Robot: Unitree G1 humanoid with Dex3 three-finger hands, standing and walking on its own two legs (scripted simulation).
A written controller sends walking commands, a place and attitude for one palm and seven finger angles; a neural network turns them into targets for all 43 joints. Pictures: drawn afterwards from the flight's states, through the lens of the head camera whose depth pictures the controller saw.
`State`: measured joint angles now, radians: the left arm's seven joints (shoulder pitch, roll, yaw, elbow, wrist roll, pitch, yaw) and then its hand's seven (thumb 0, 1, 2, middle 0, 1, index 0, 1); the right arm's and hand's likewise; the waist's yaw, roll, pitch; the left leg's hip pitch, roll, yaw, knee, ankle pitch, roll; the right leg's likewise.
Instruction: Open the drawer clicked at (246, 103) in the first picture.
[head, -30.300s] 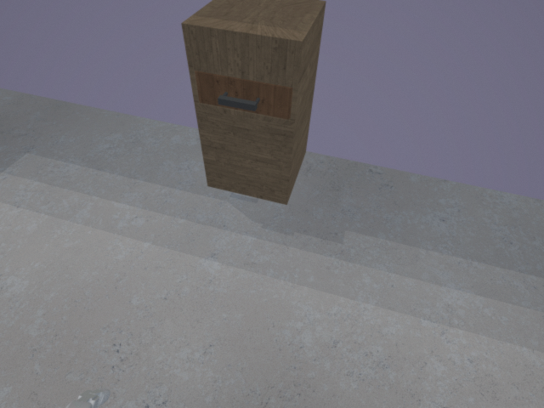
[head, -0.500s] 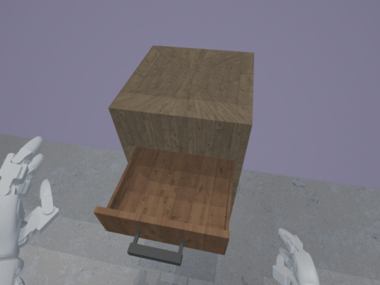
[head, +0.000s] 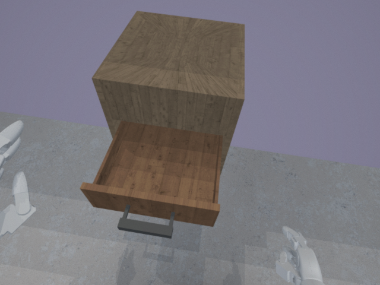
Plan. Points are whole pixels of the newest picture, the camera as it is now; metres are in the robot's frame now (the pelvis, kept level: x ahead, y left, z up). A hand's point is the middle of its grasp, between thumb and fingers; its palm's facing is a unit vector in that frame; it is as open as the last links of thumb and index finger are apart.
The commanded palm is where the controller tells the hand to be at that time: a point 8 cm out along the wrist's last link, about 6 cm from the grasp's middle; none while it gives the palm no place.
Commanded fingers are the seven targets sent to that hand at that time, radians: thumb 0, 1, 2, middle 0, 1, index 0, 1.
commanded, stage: step back with the hand held close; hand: left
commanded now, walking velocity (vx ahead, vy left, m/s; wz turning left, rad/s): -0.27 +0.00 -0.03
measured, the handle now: (147, 219) +0.31 +0.13 -0.19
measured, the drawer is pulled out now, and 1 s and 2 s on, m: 0.26 0.26 0.26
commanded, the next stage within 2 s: stop stepping back and stand still in 1.54 s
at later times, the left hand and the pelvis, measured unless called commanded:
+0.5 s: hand (28, 243) +0.15 +0.21 +0.17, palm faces +0.34 -0.79 -0.51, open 7.4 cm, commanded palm +0.08 +0.26 +0.19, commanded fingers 0.00 0.90 0.90 -0.20 -0.30 -0.20 -0.30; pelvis -0.05 -0.02 +0.00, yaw +0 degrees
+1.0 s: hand (17, 260) +0.13 +0.22 +0.17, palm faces +0.36 -0.81 -0.45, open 7.4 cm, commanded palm +0.06 +0.26 +0.19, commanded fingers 0.00 0.90 0.90 -0.20 -0.30 -0.20 -0.30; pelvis -0.07 -0.02 -0.01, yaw +1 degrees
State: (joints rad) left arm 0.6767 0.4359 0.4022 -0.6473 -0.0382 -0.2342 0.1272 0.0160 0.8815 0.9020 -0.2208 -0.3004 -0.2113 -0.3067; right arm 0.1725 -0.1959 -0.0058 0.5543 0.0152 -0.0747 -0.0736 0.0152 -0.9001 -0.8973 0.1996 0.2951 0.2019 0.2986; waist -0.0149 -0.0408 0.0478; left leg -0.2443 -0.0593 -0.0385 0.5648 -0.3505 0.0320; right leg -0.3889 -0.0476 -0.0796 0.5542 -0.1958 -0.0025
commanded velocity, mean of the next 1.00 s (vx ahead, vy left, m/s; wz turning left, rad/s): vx -0.36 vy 0.00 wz -0.04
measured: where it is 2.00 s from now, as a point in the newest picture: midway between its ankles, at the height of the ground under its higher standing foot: outside the picture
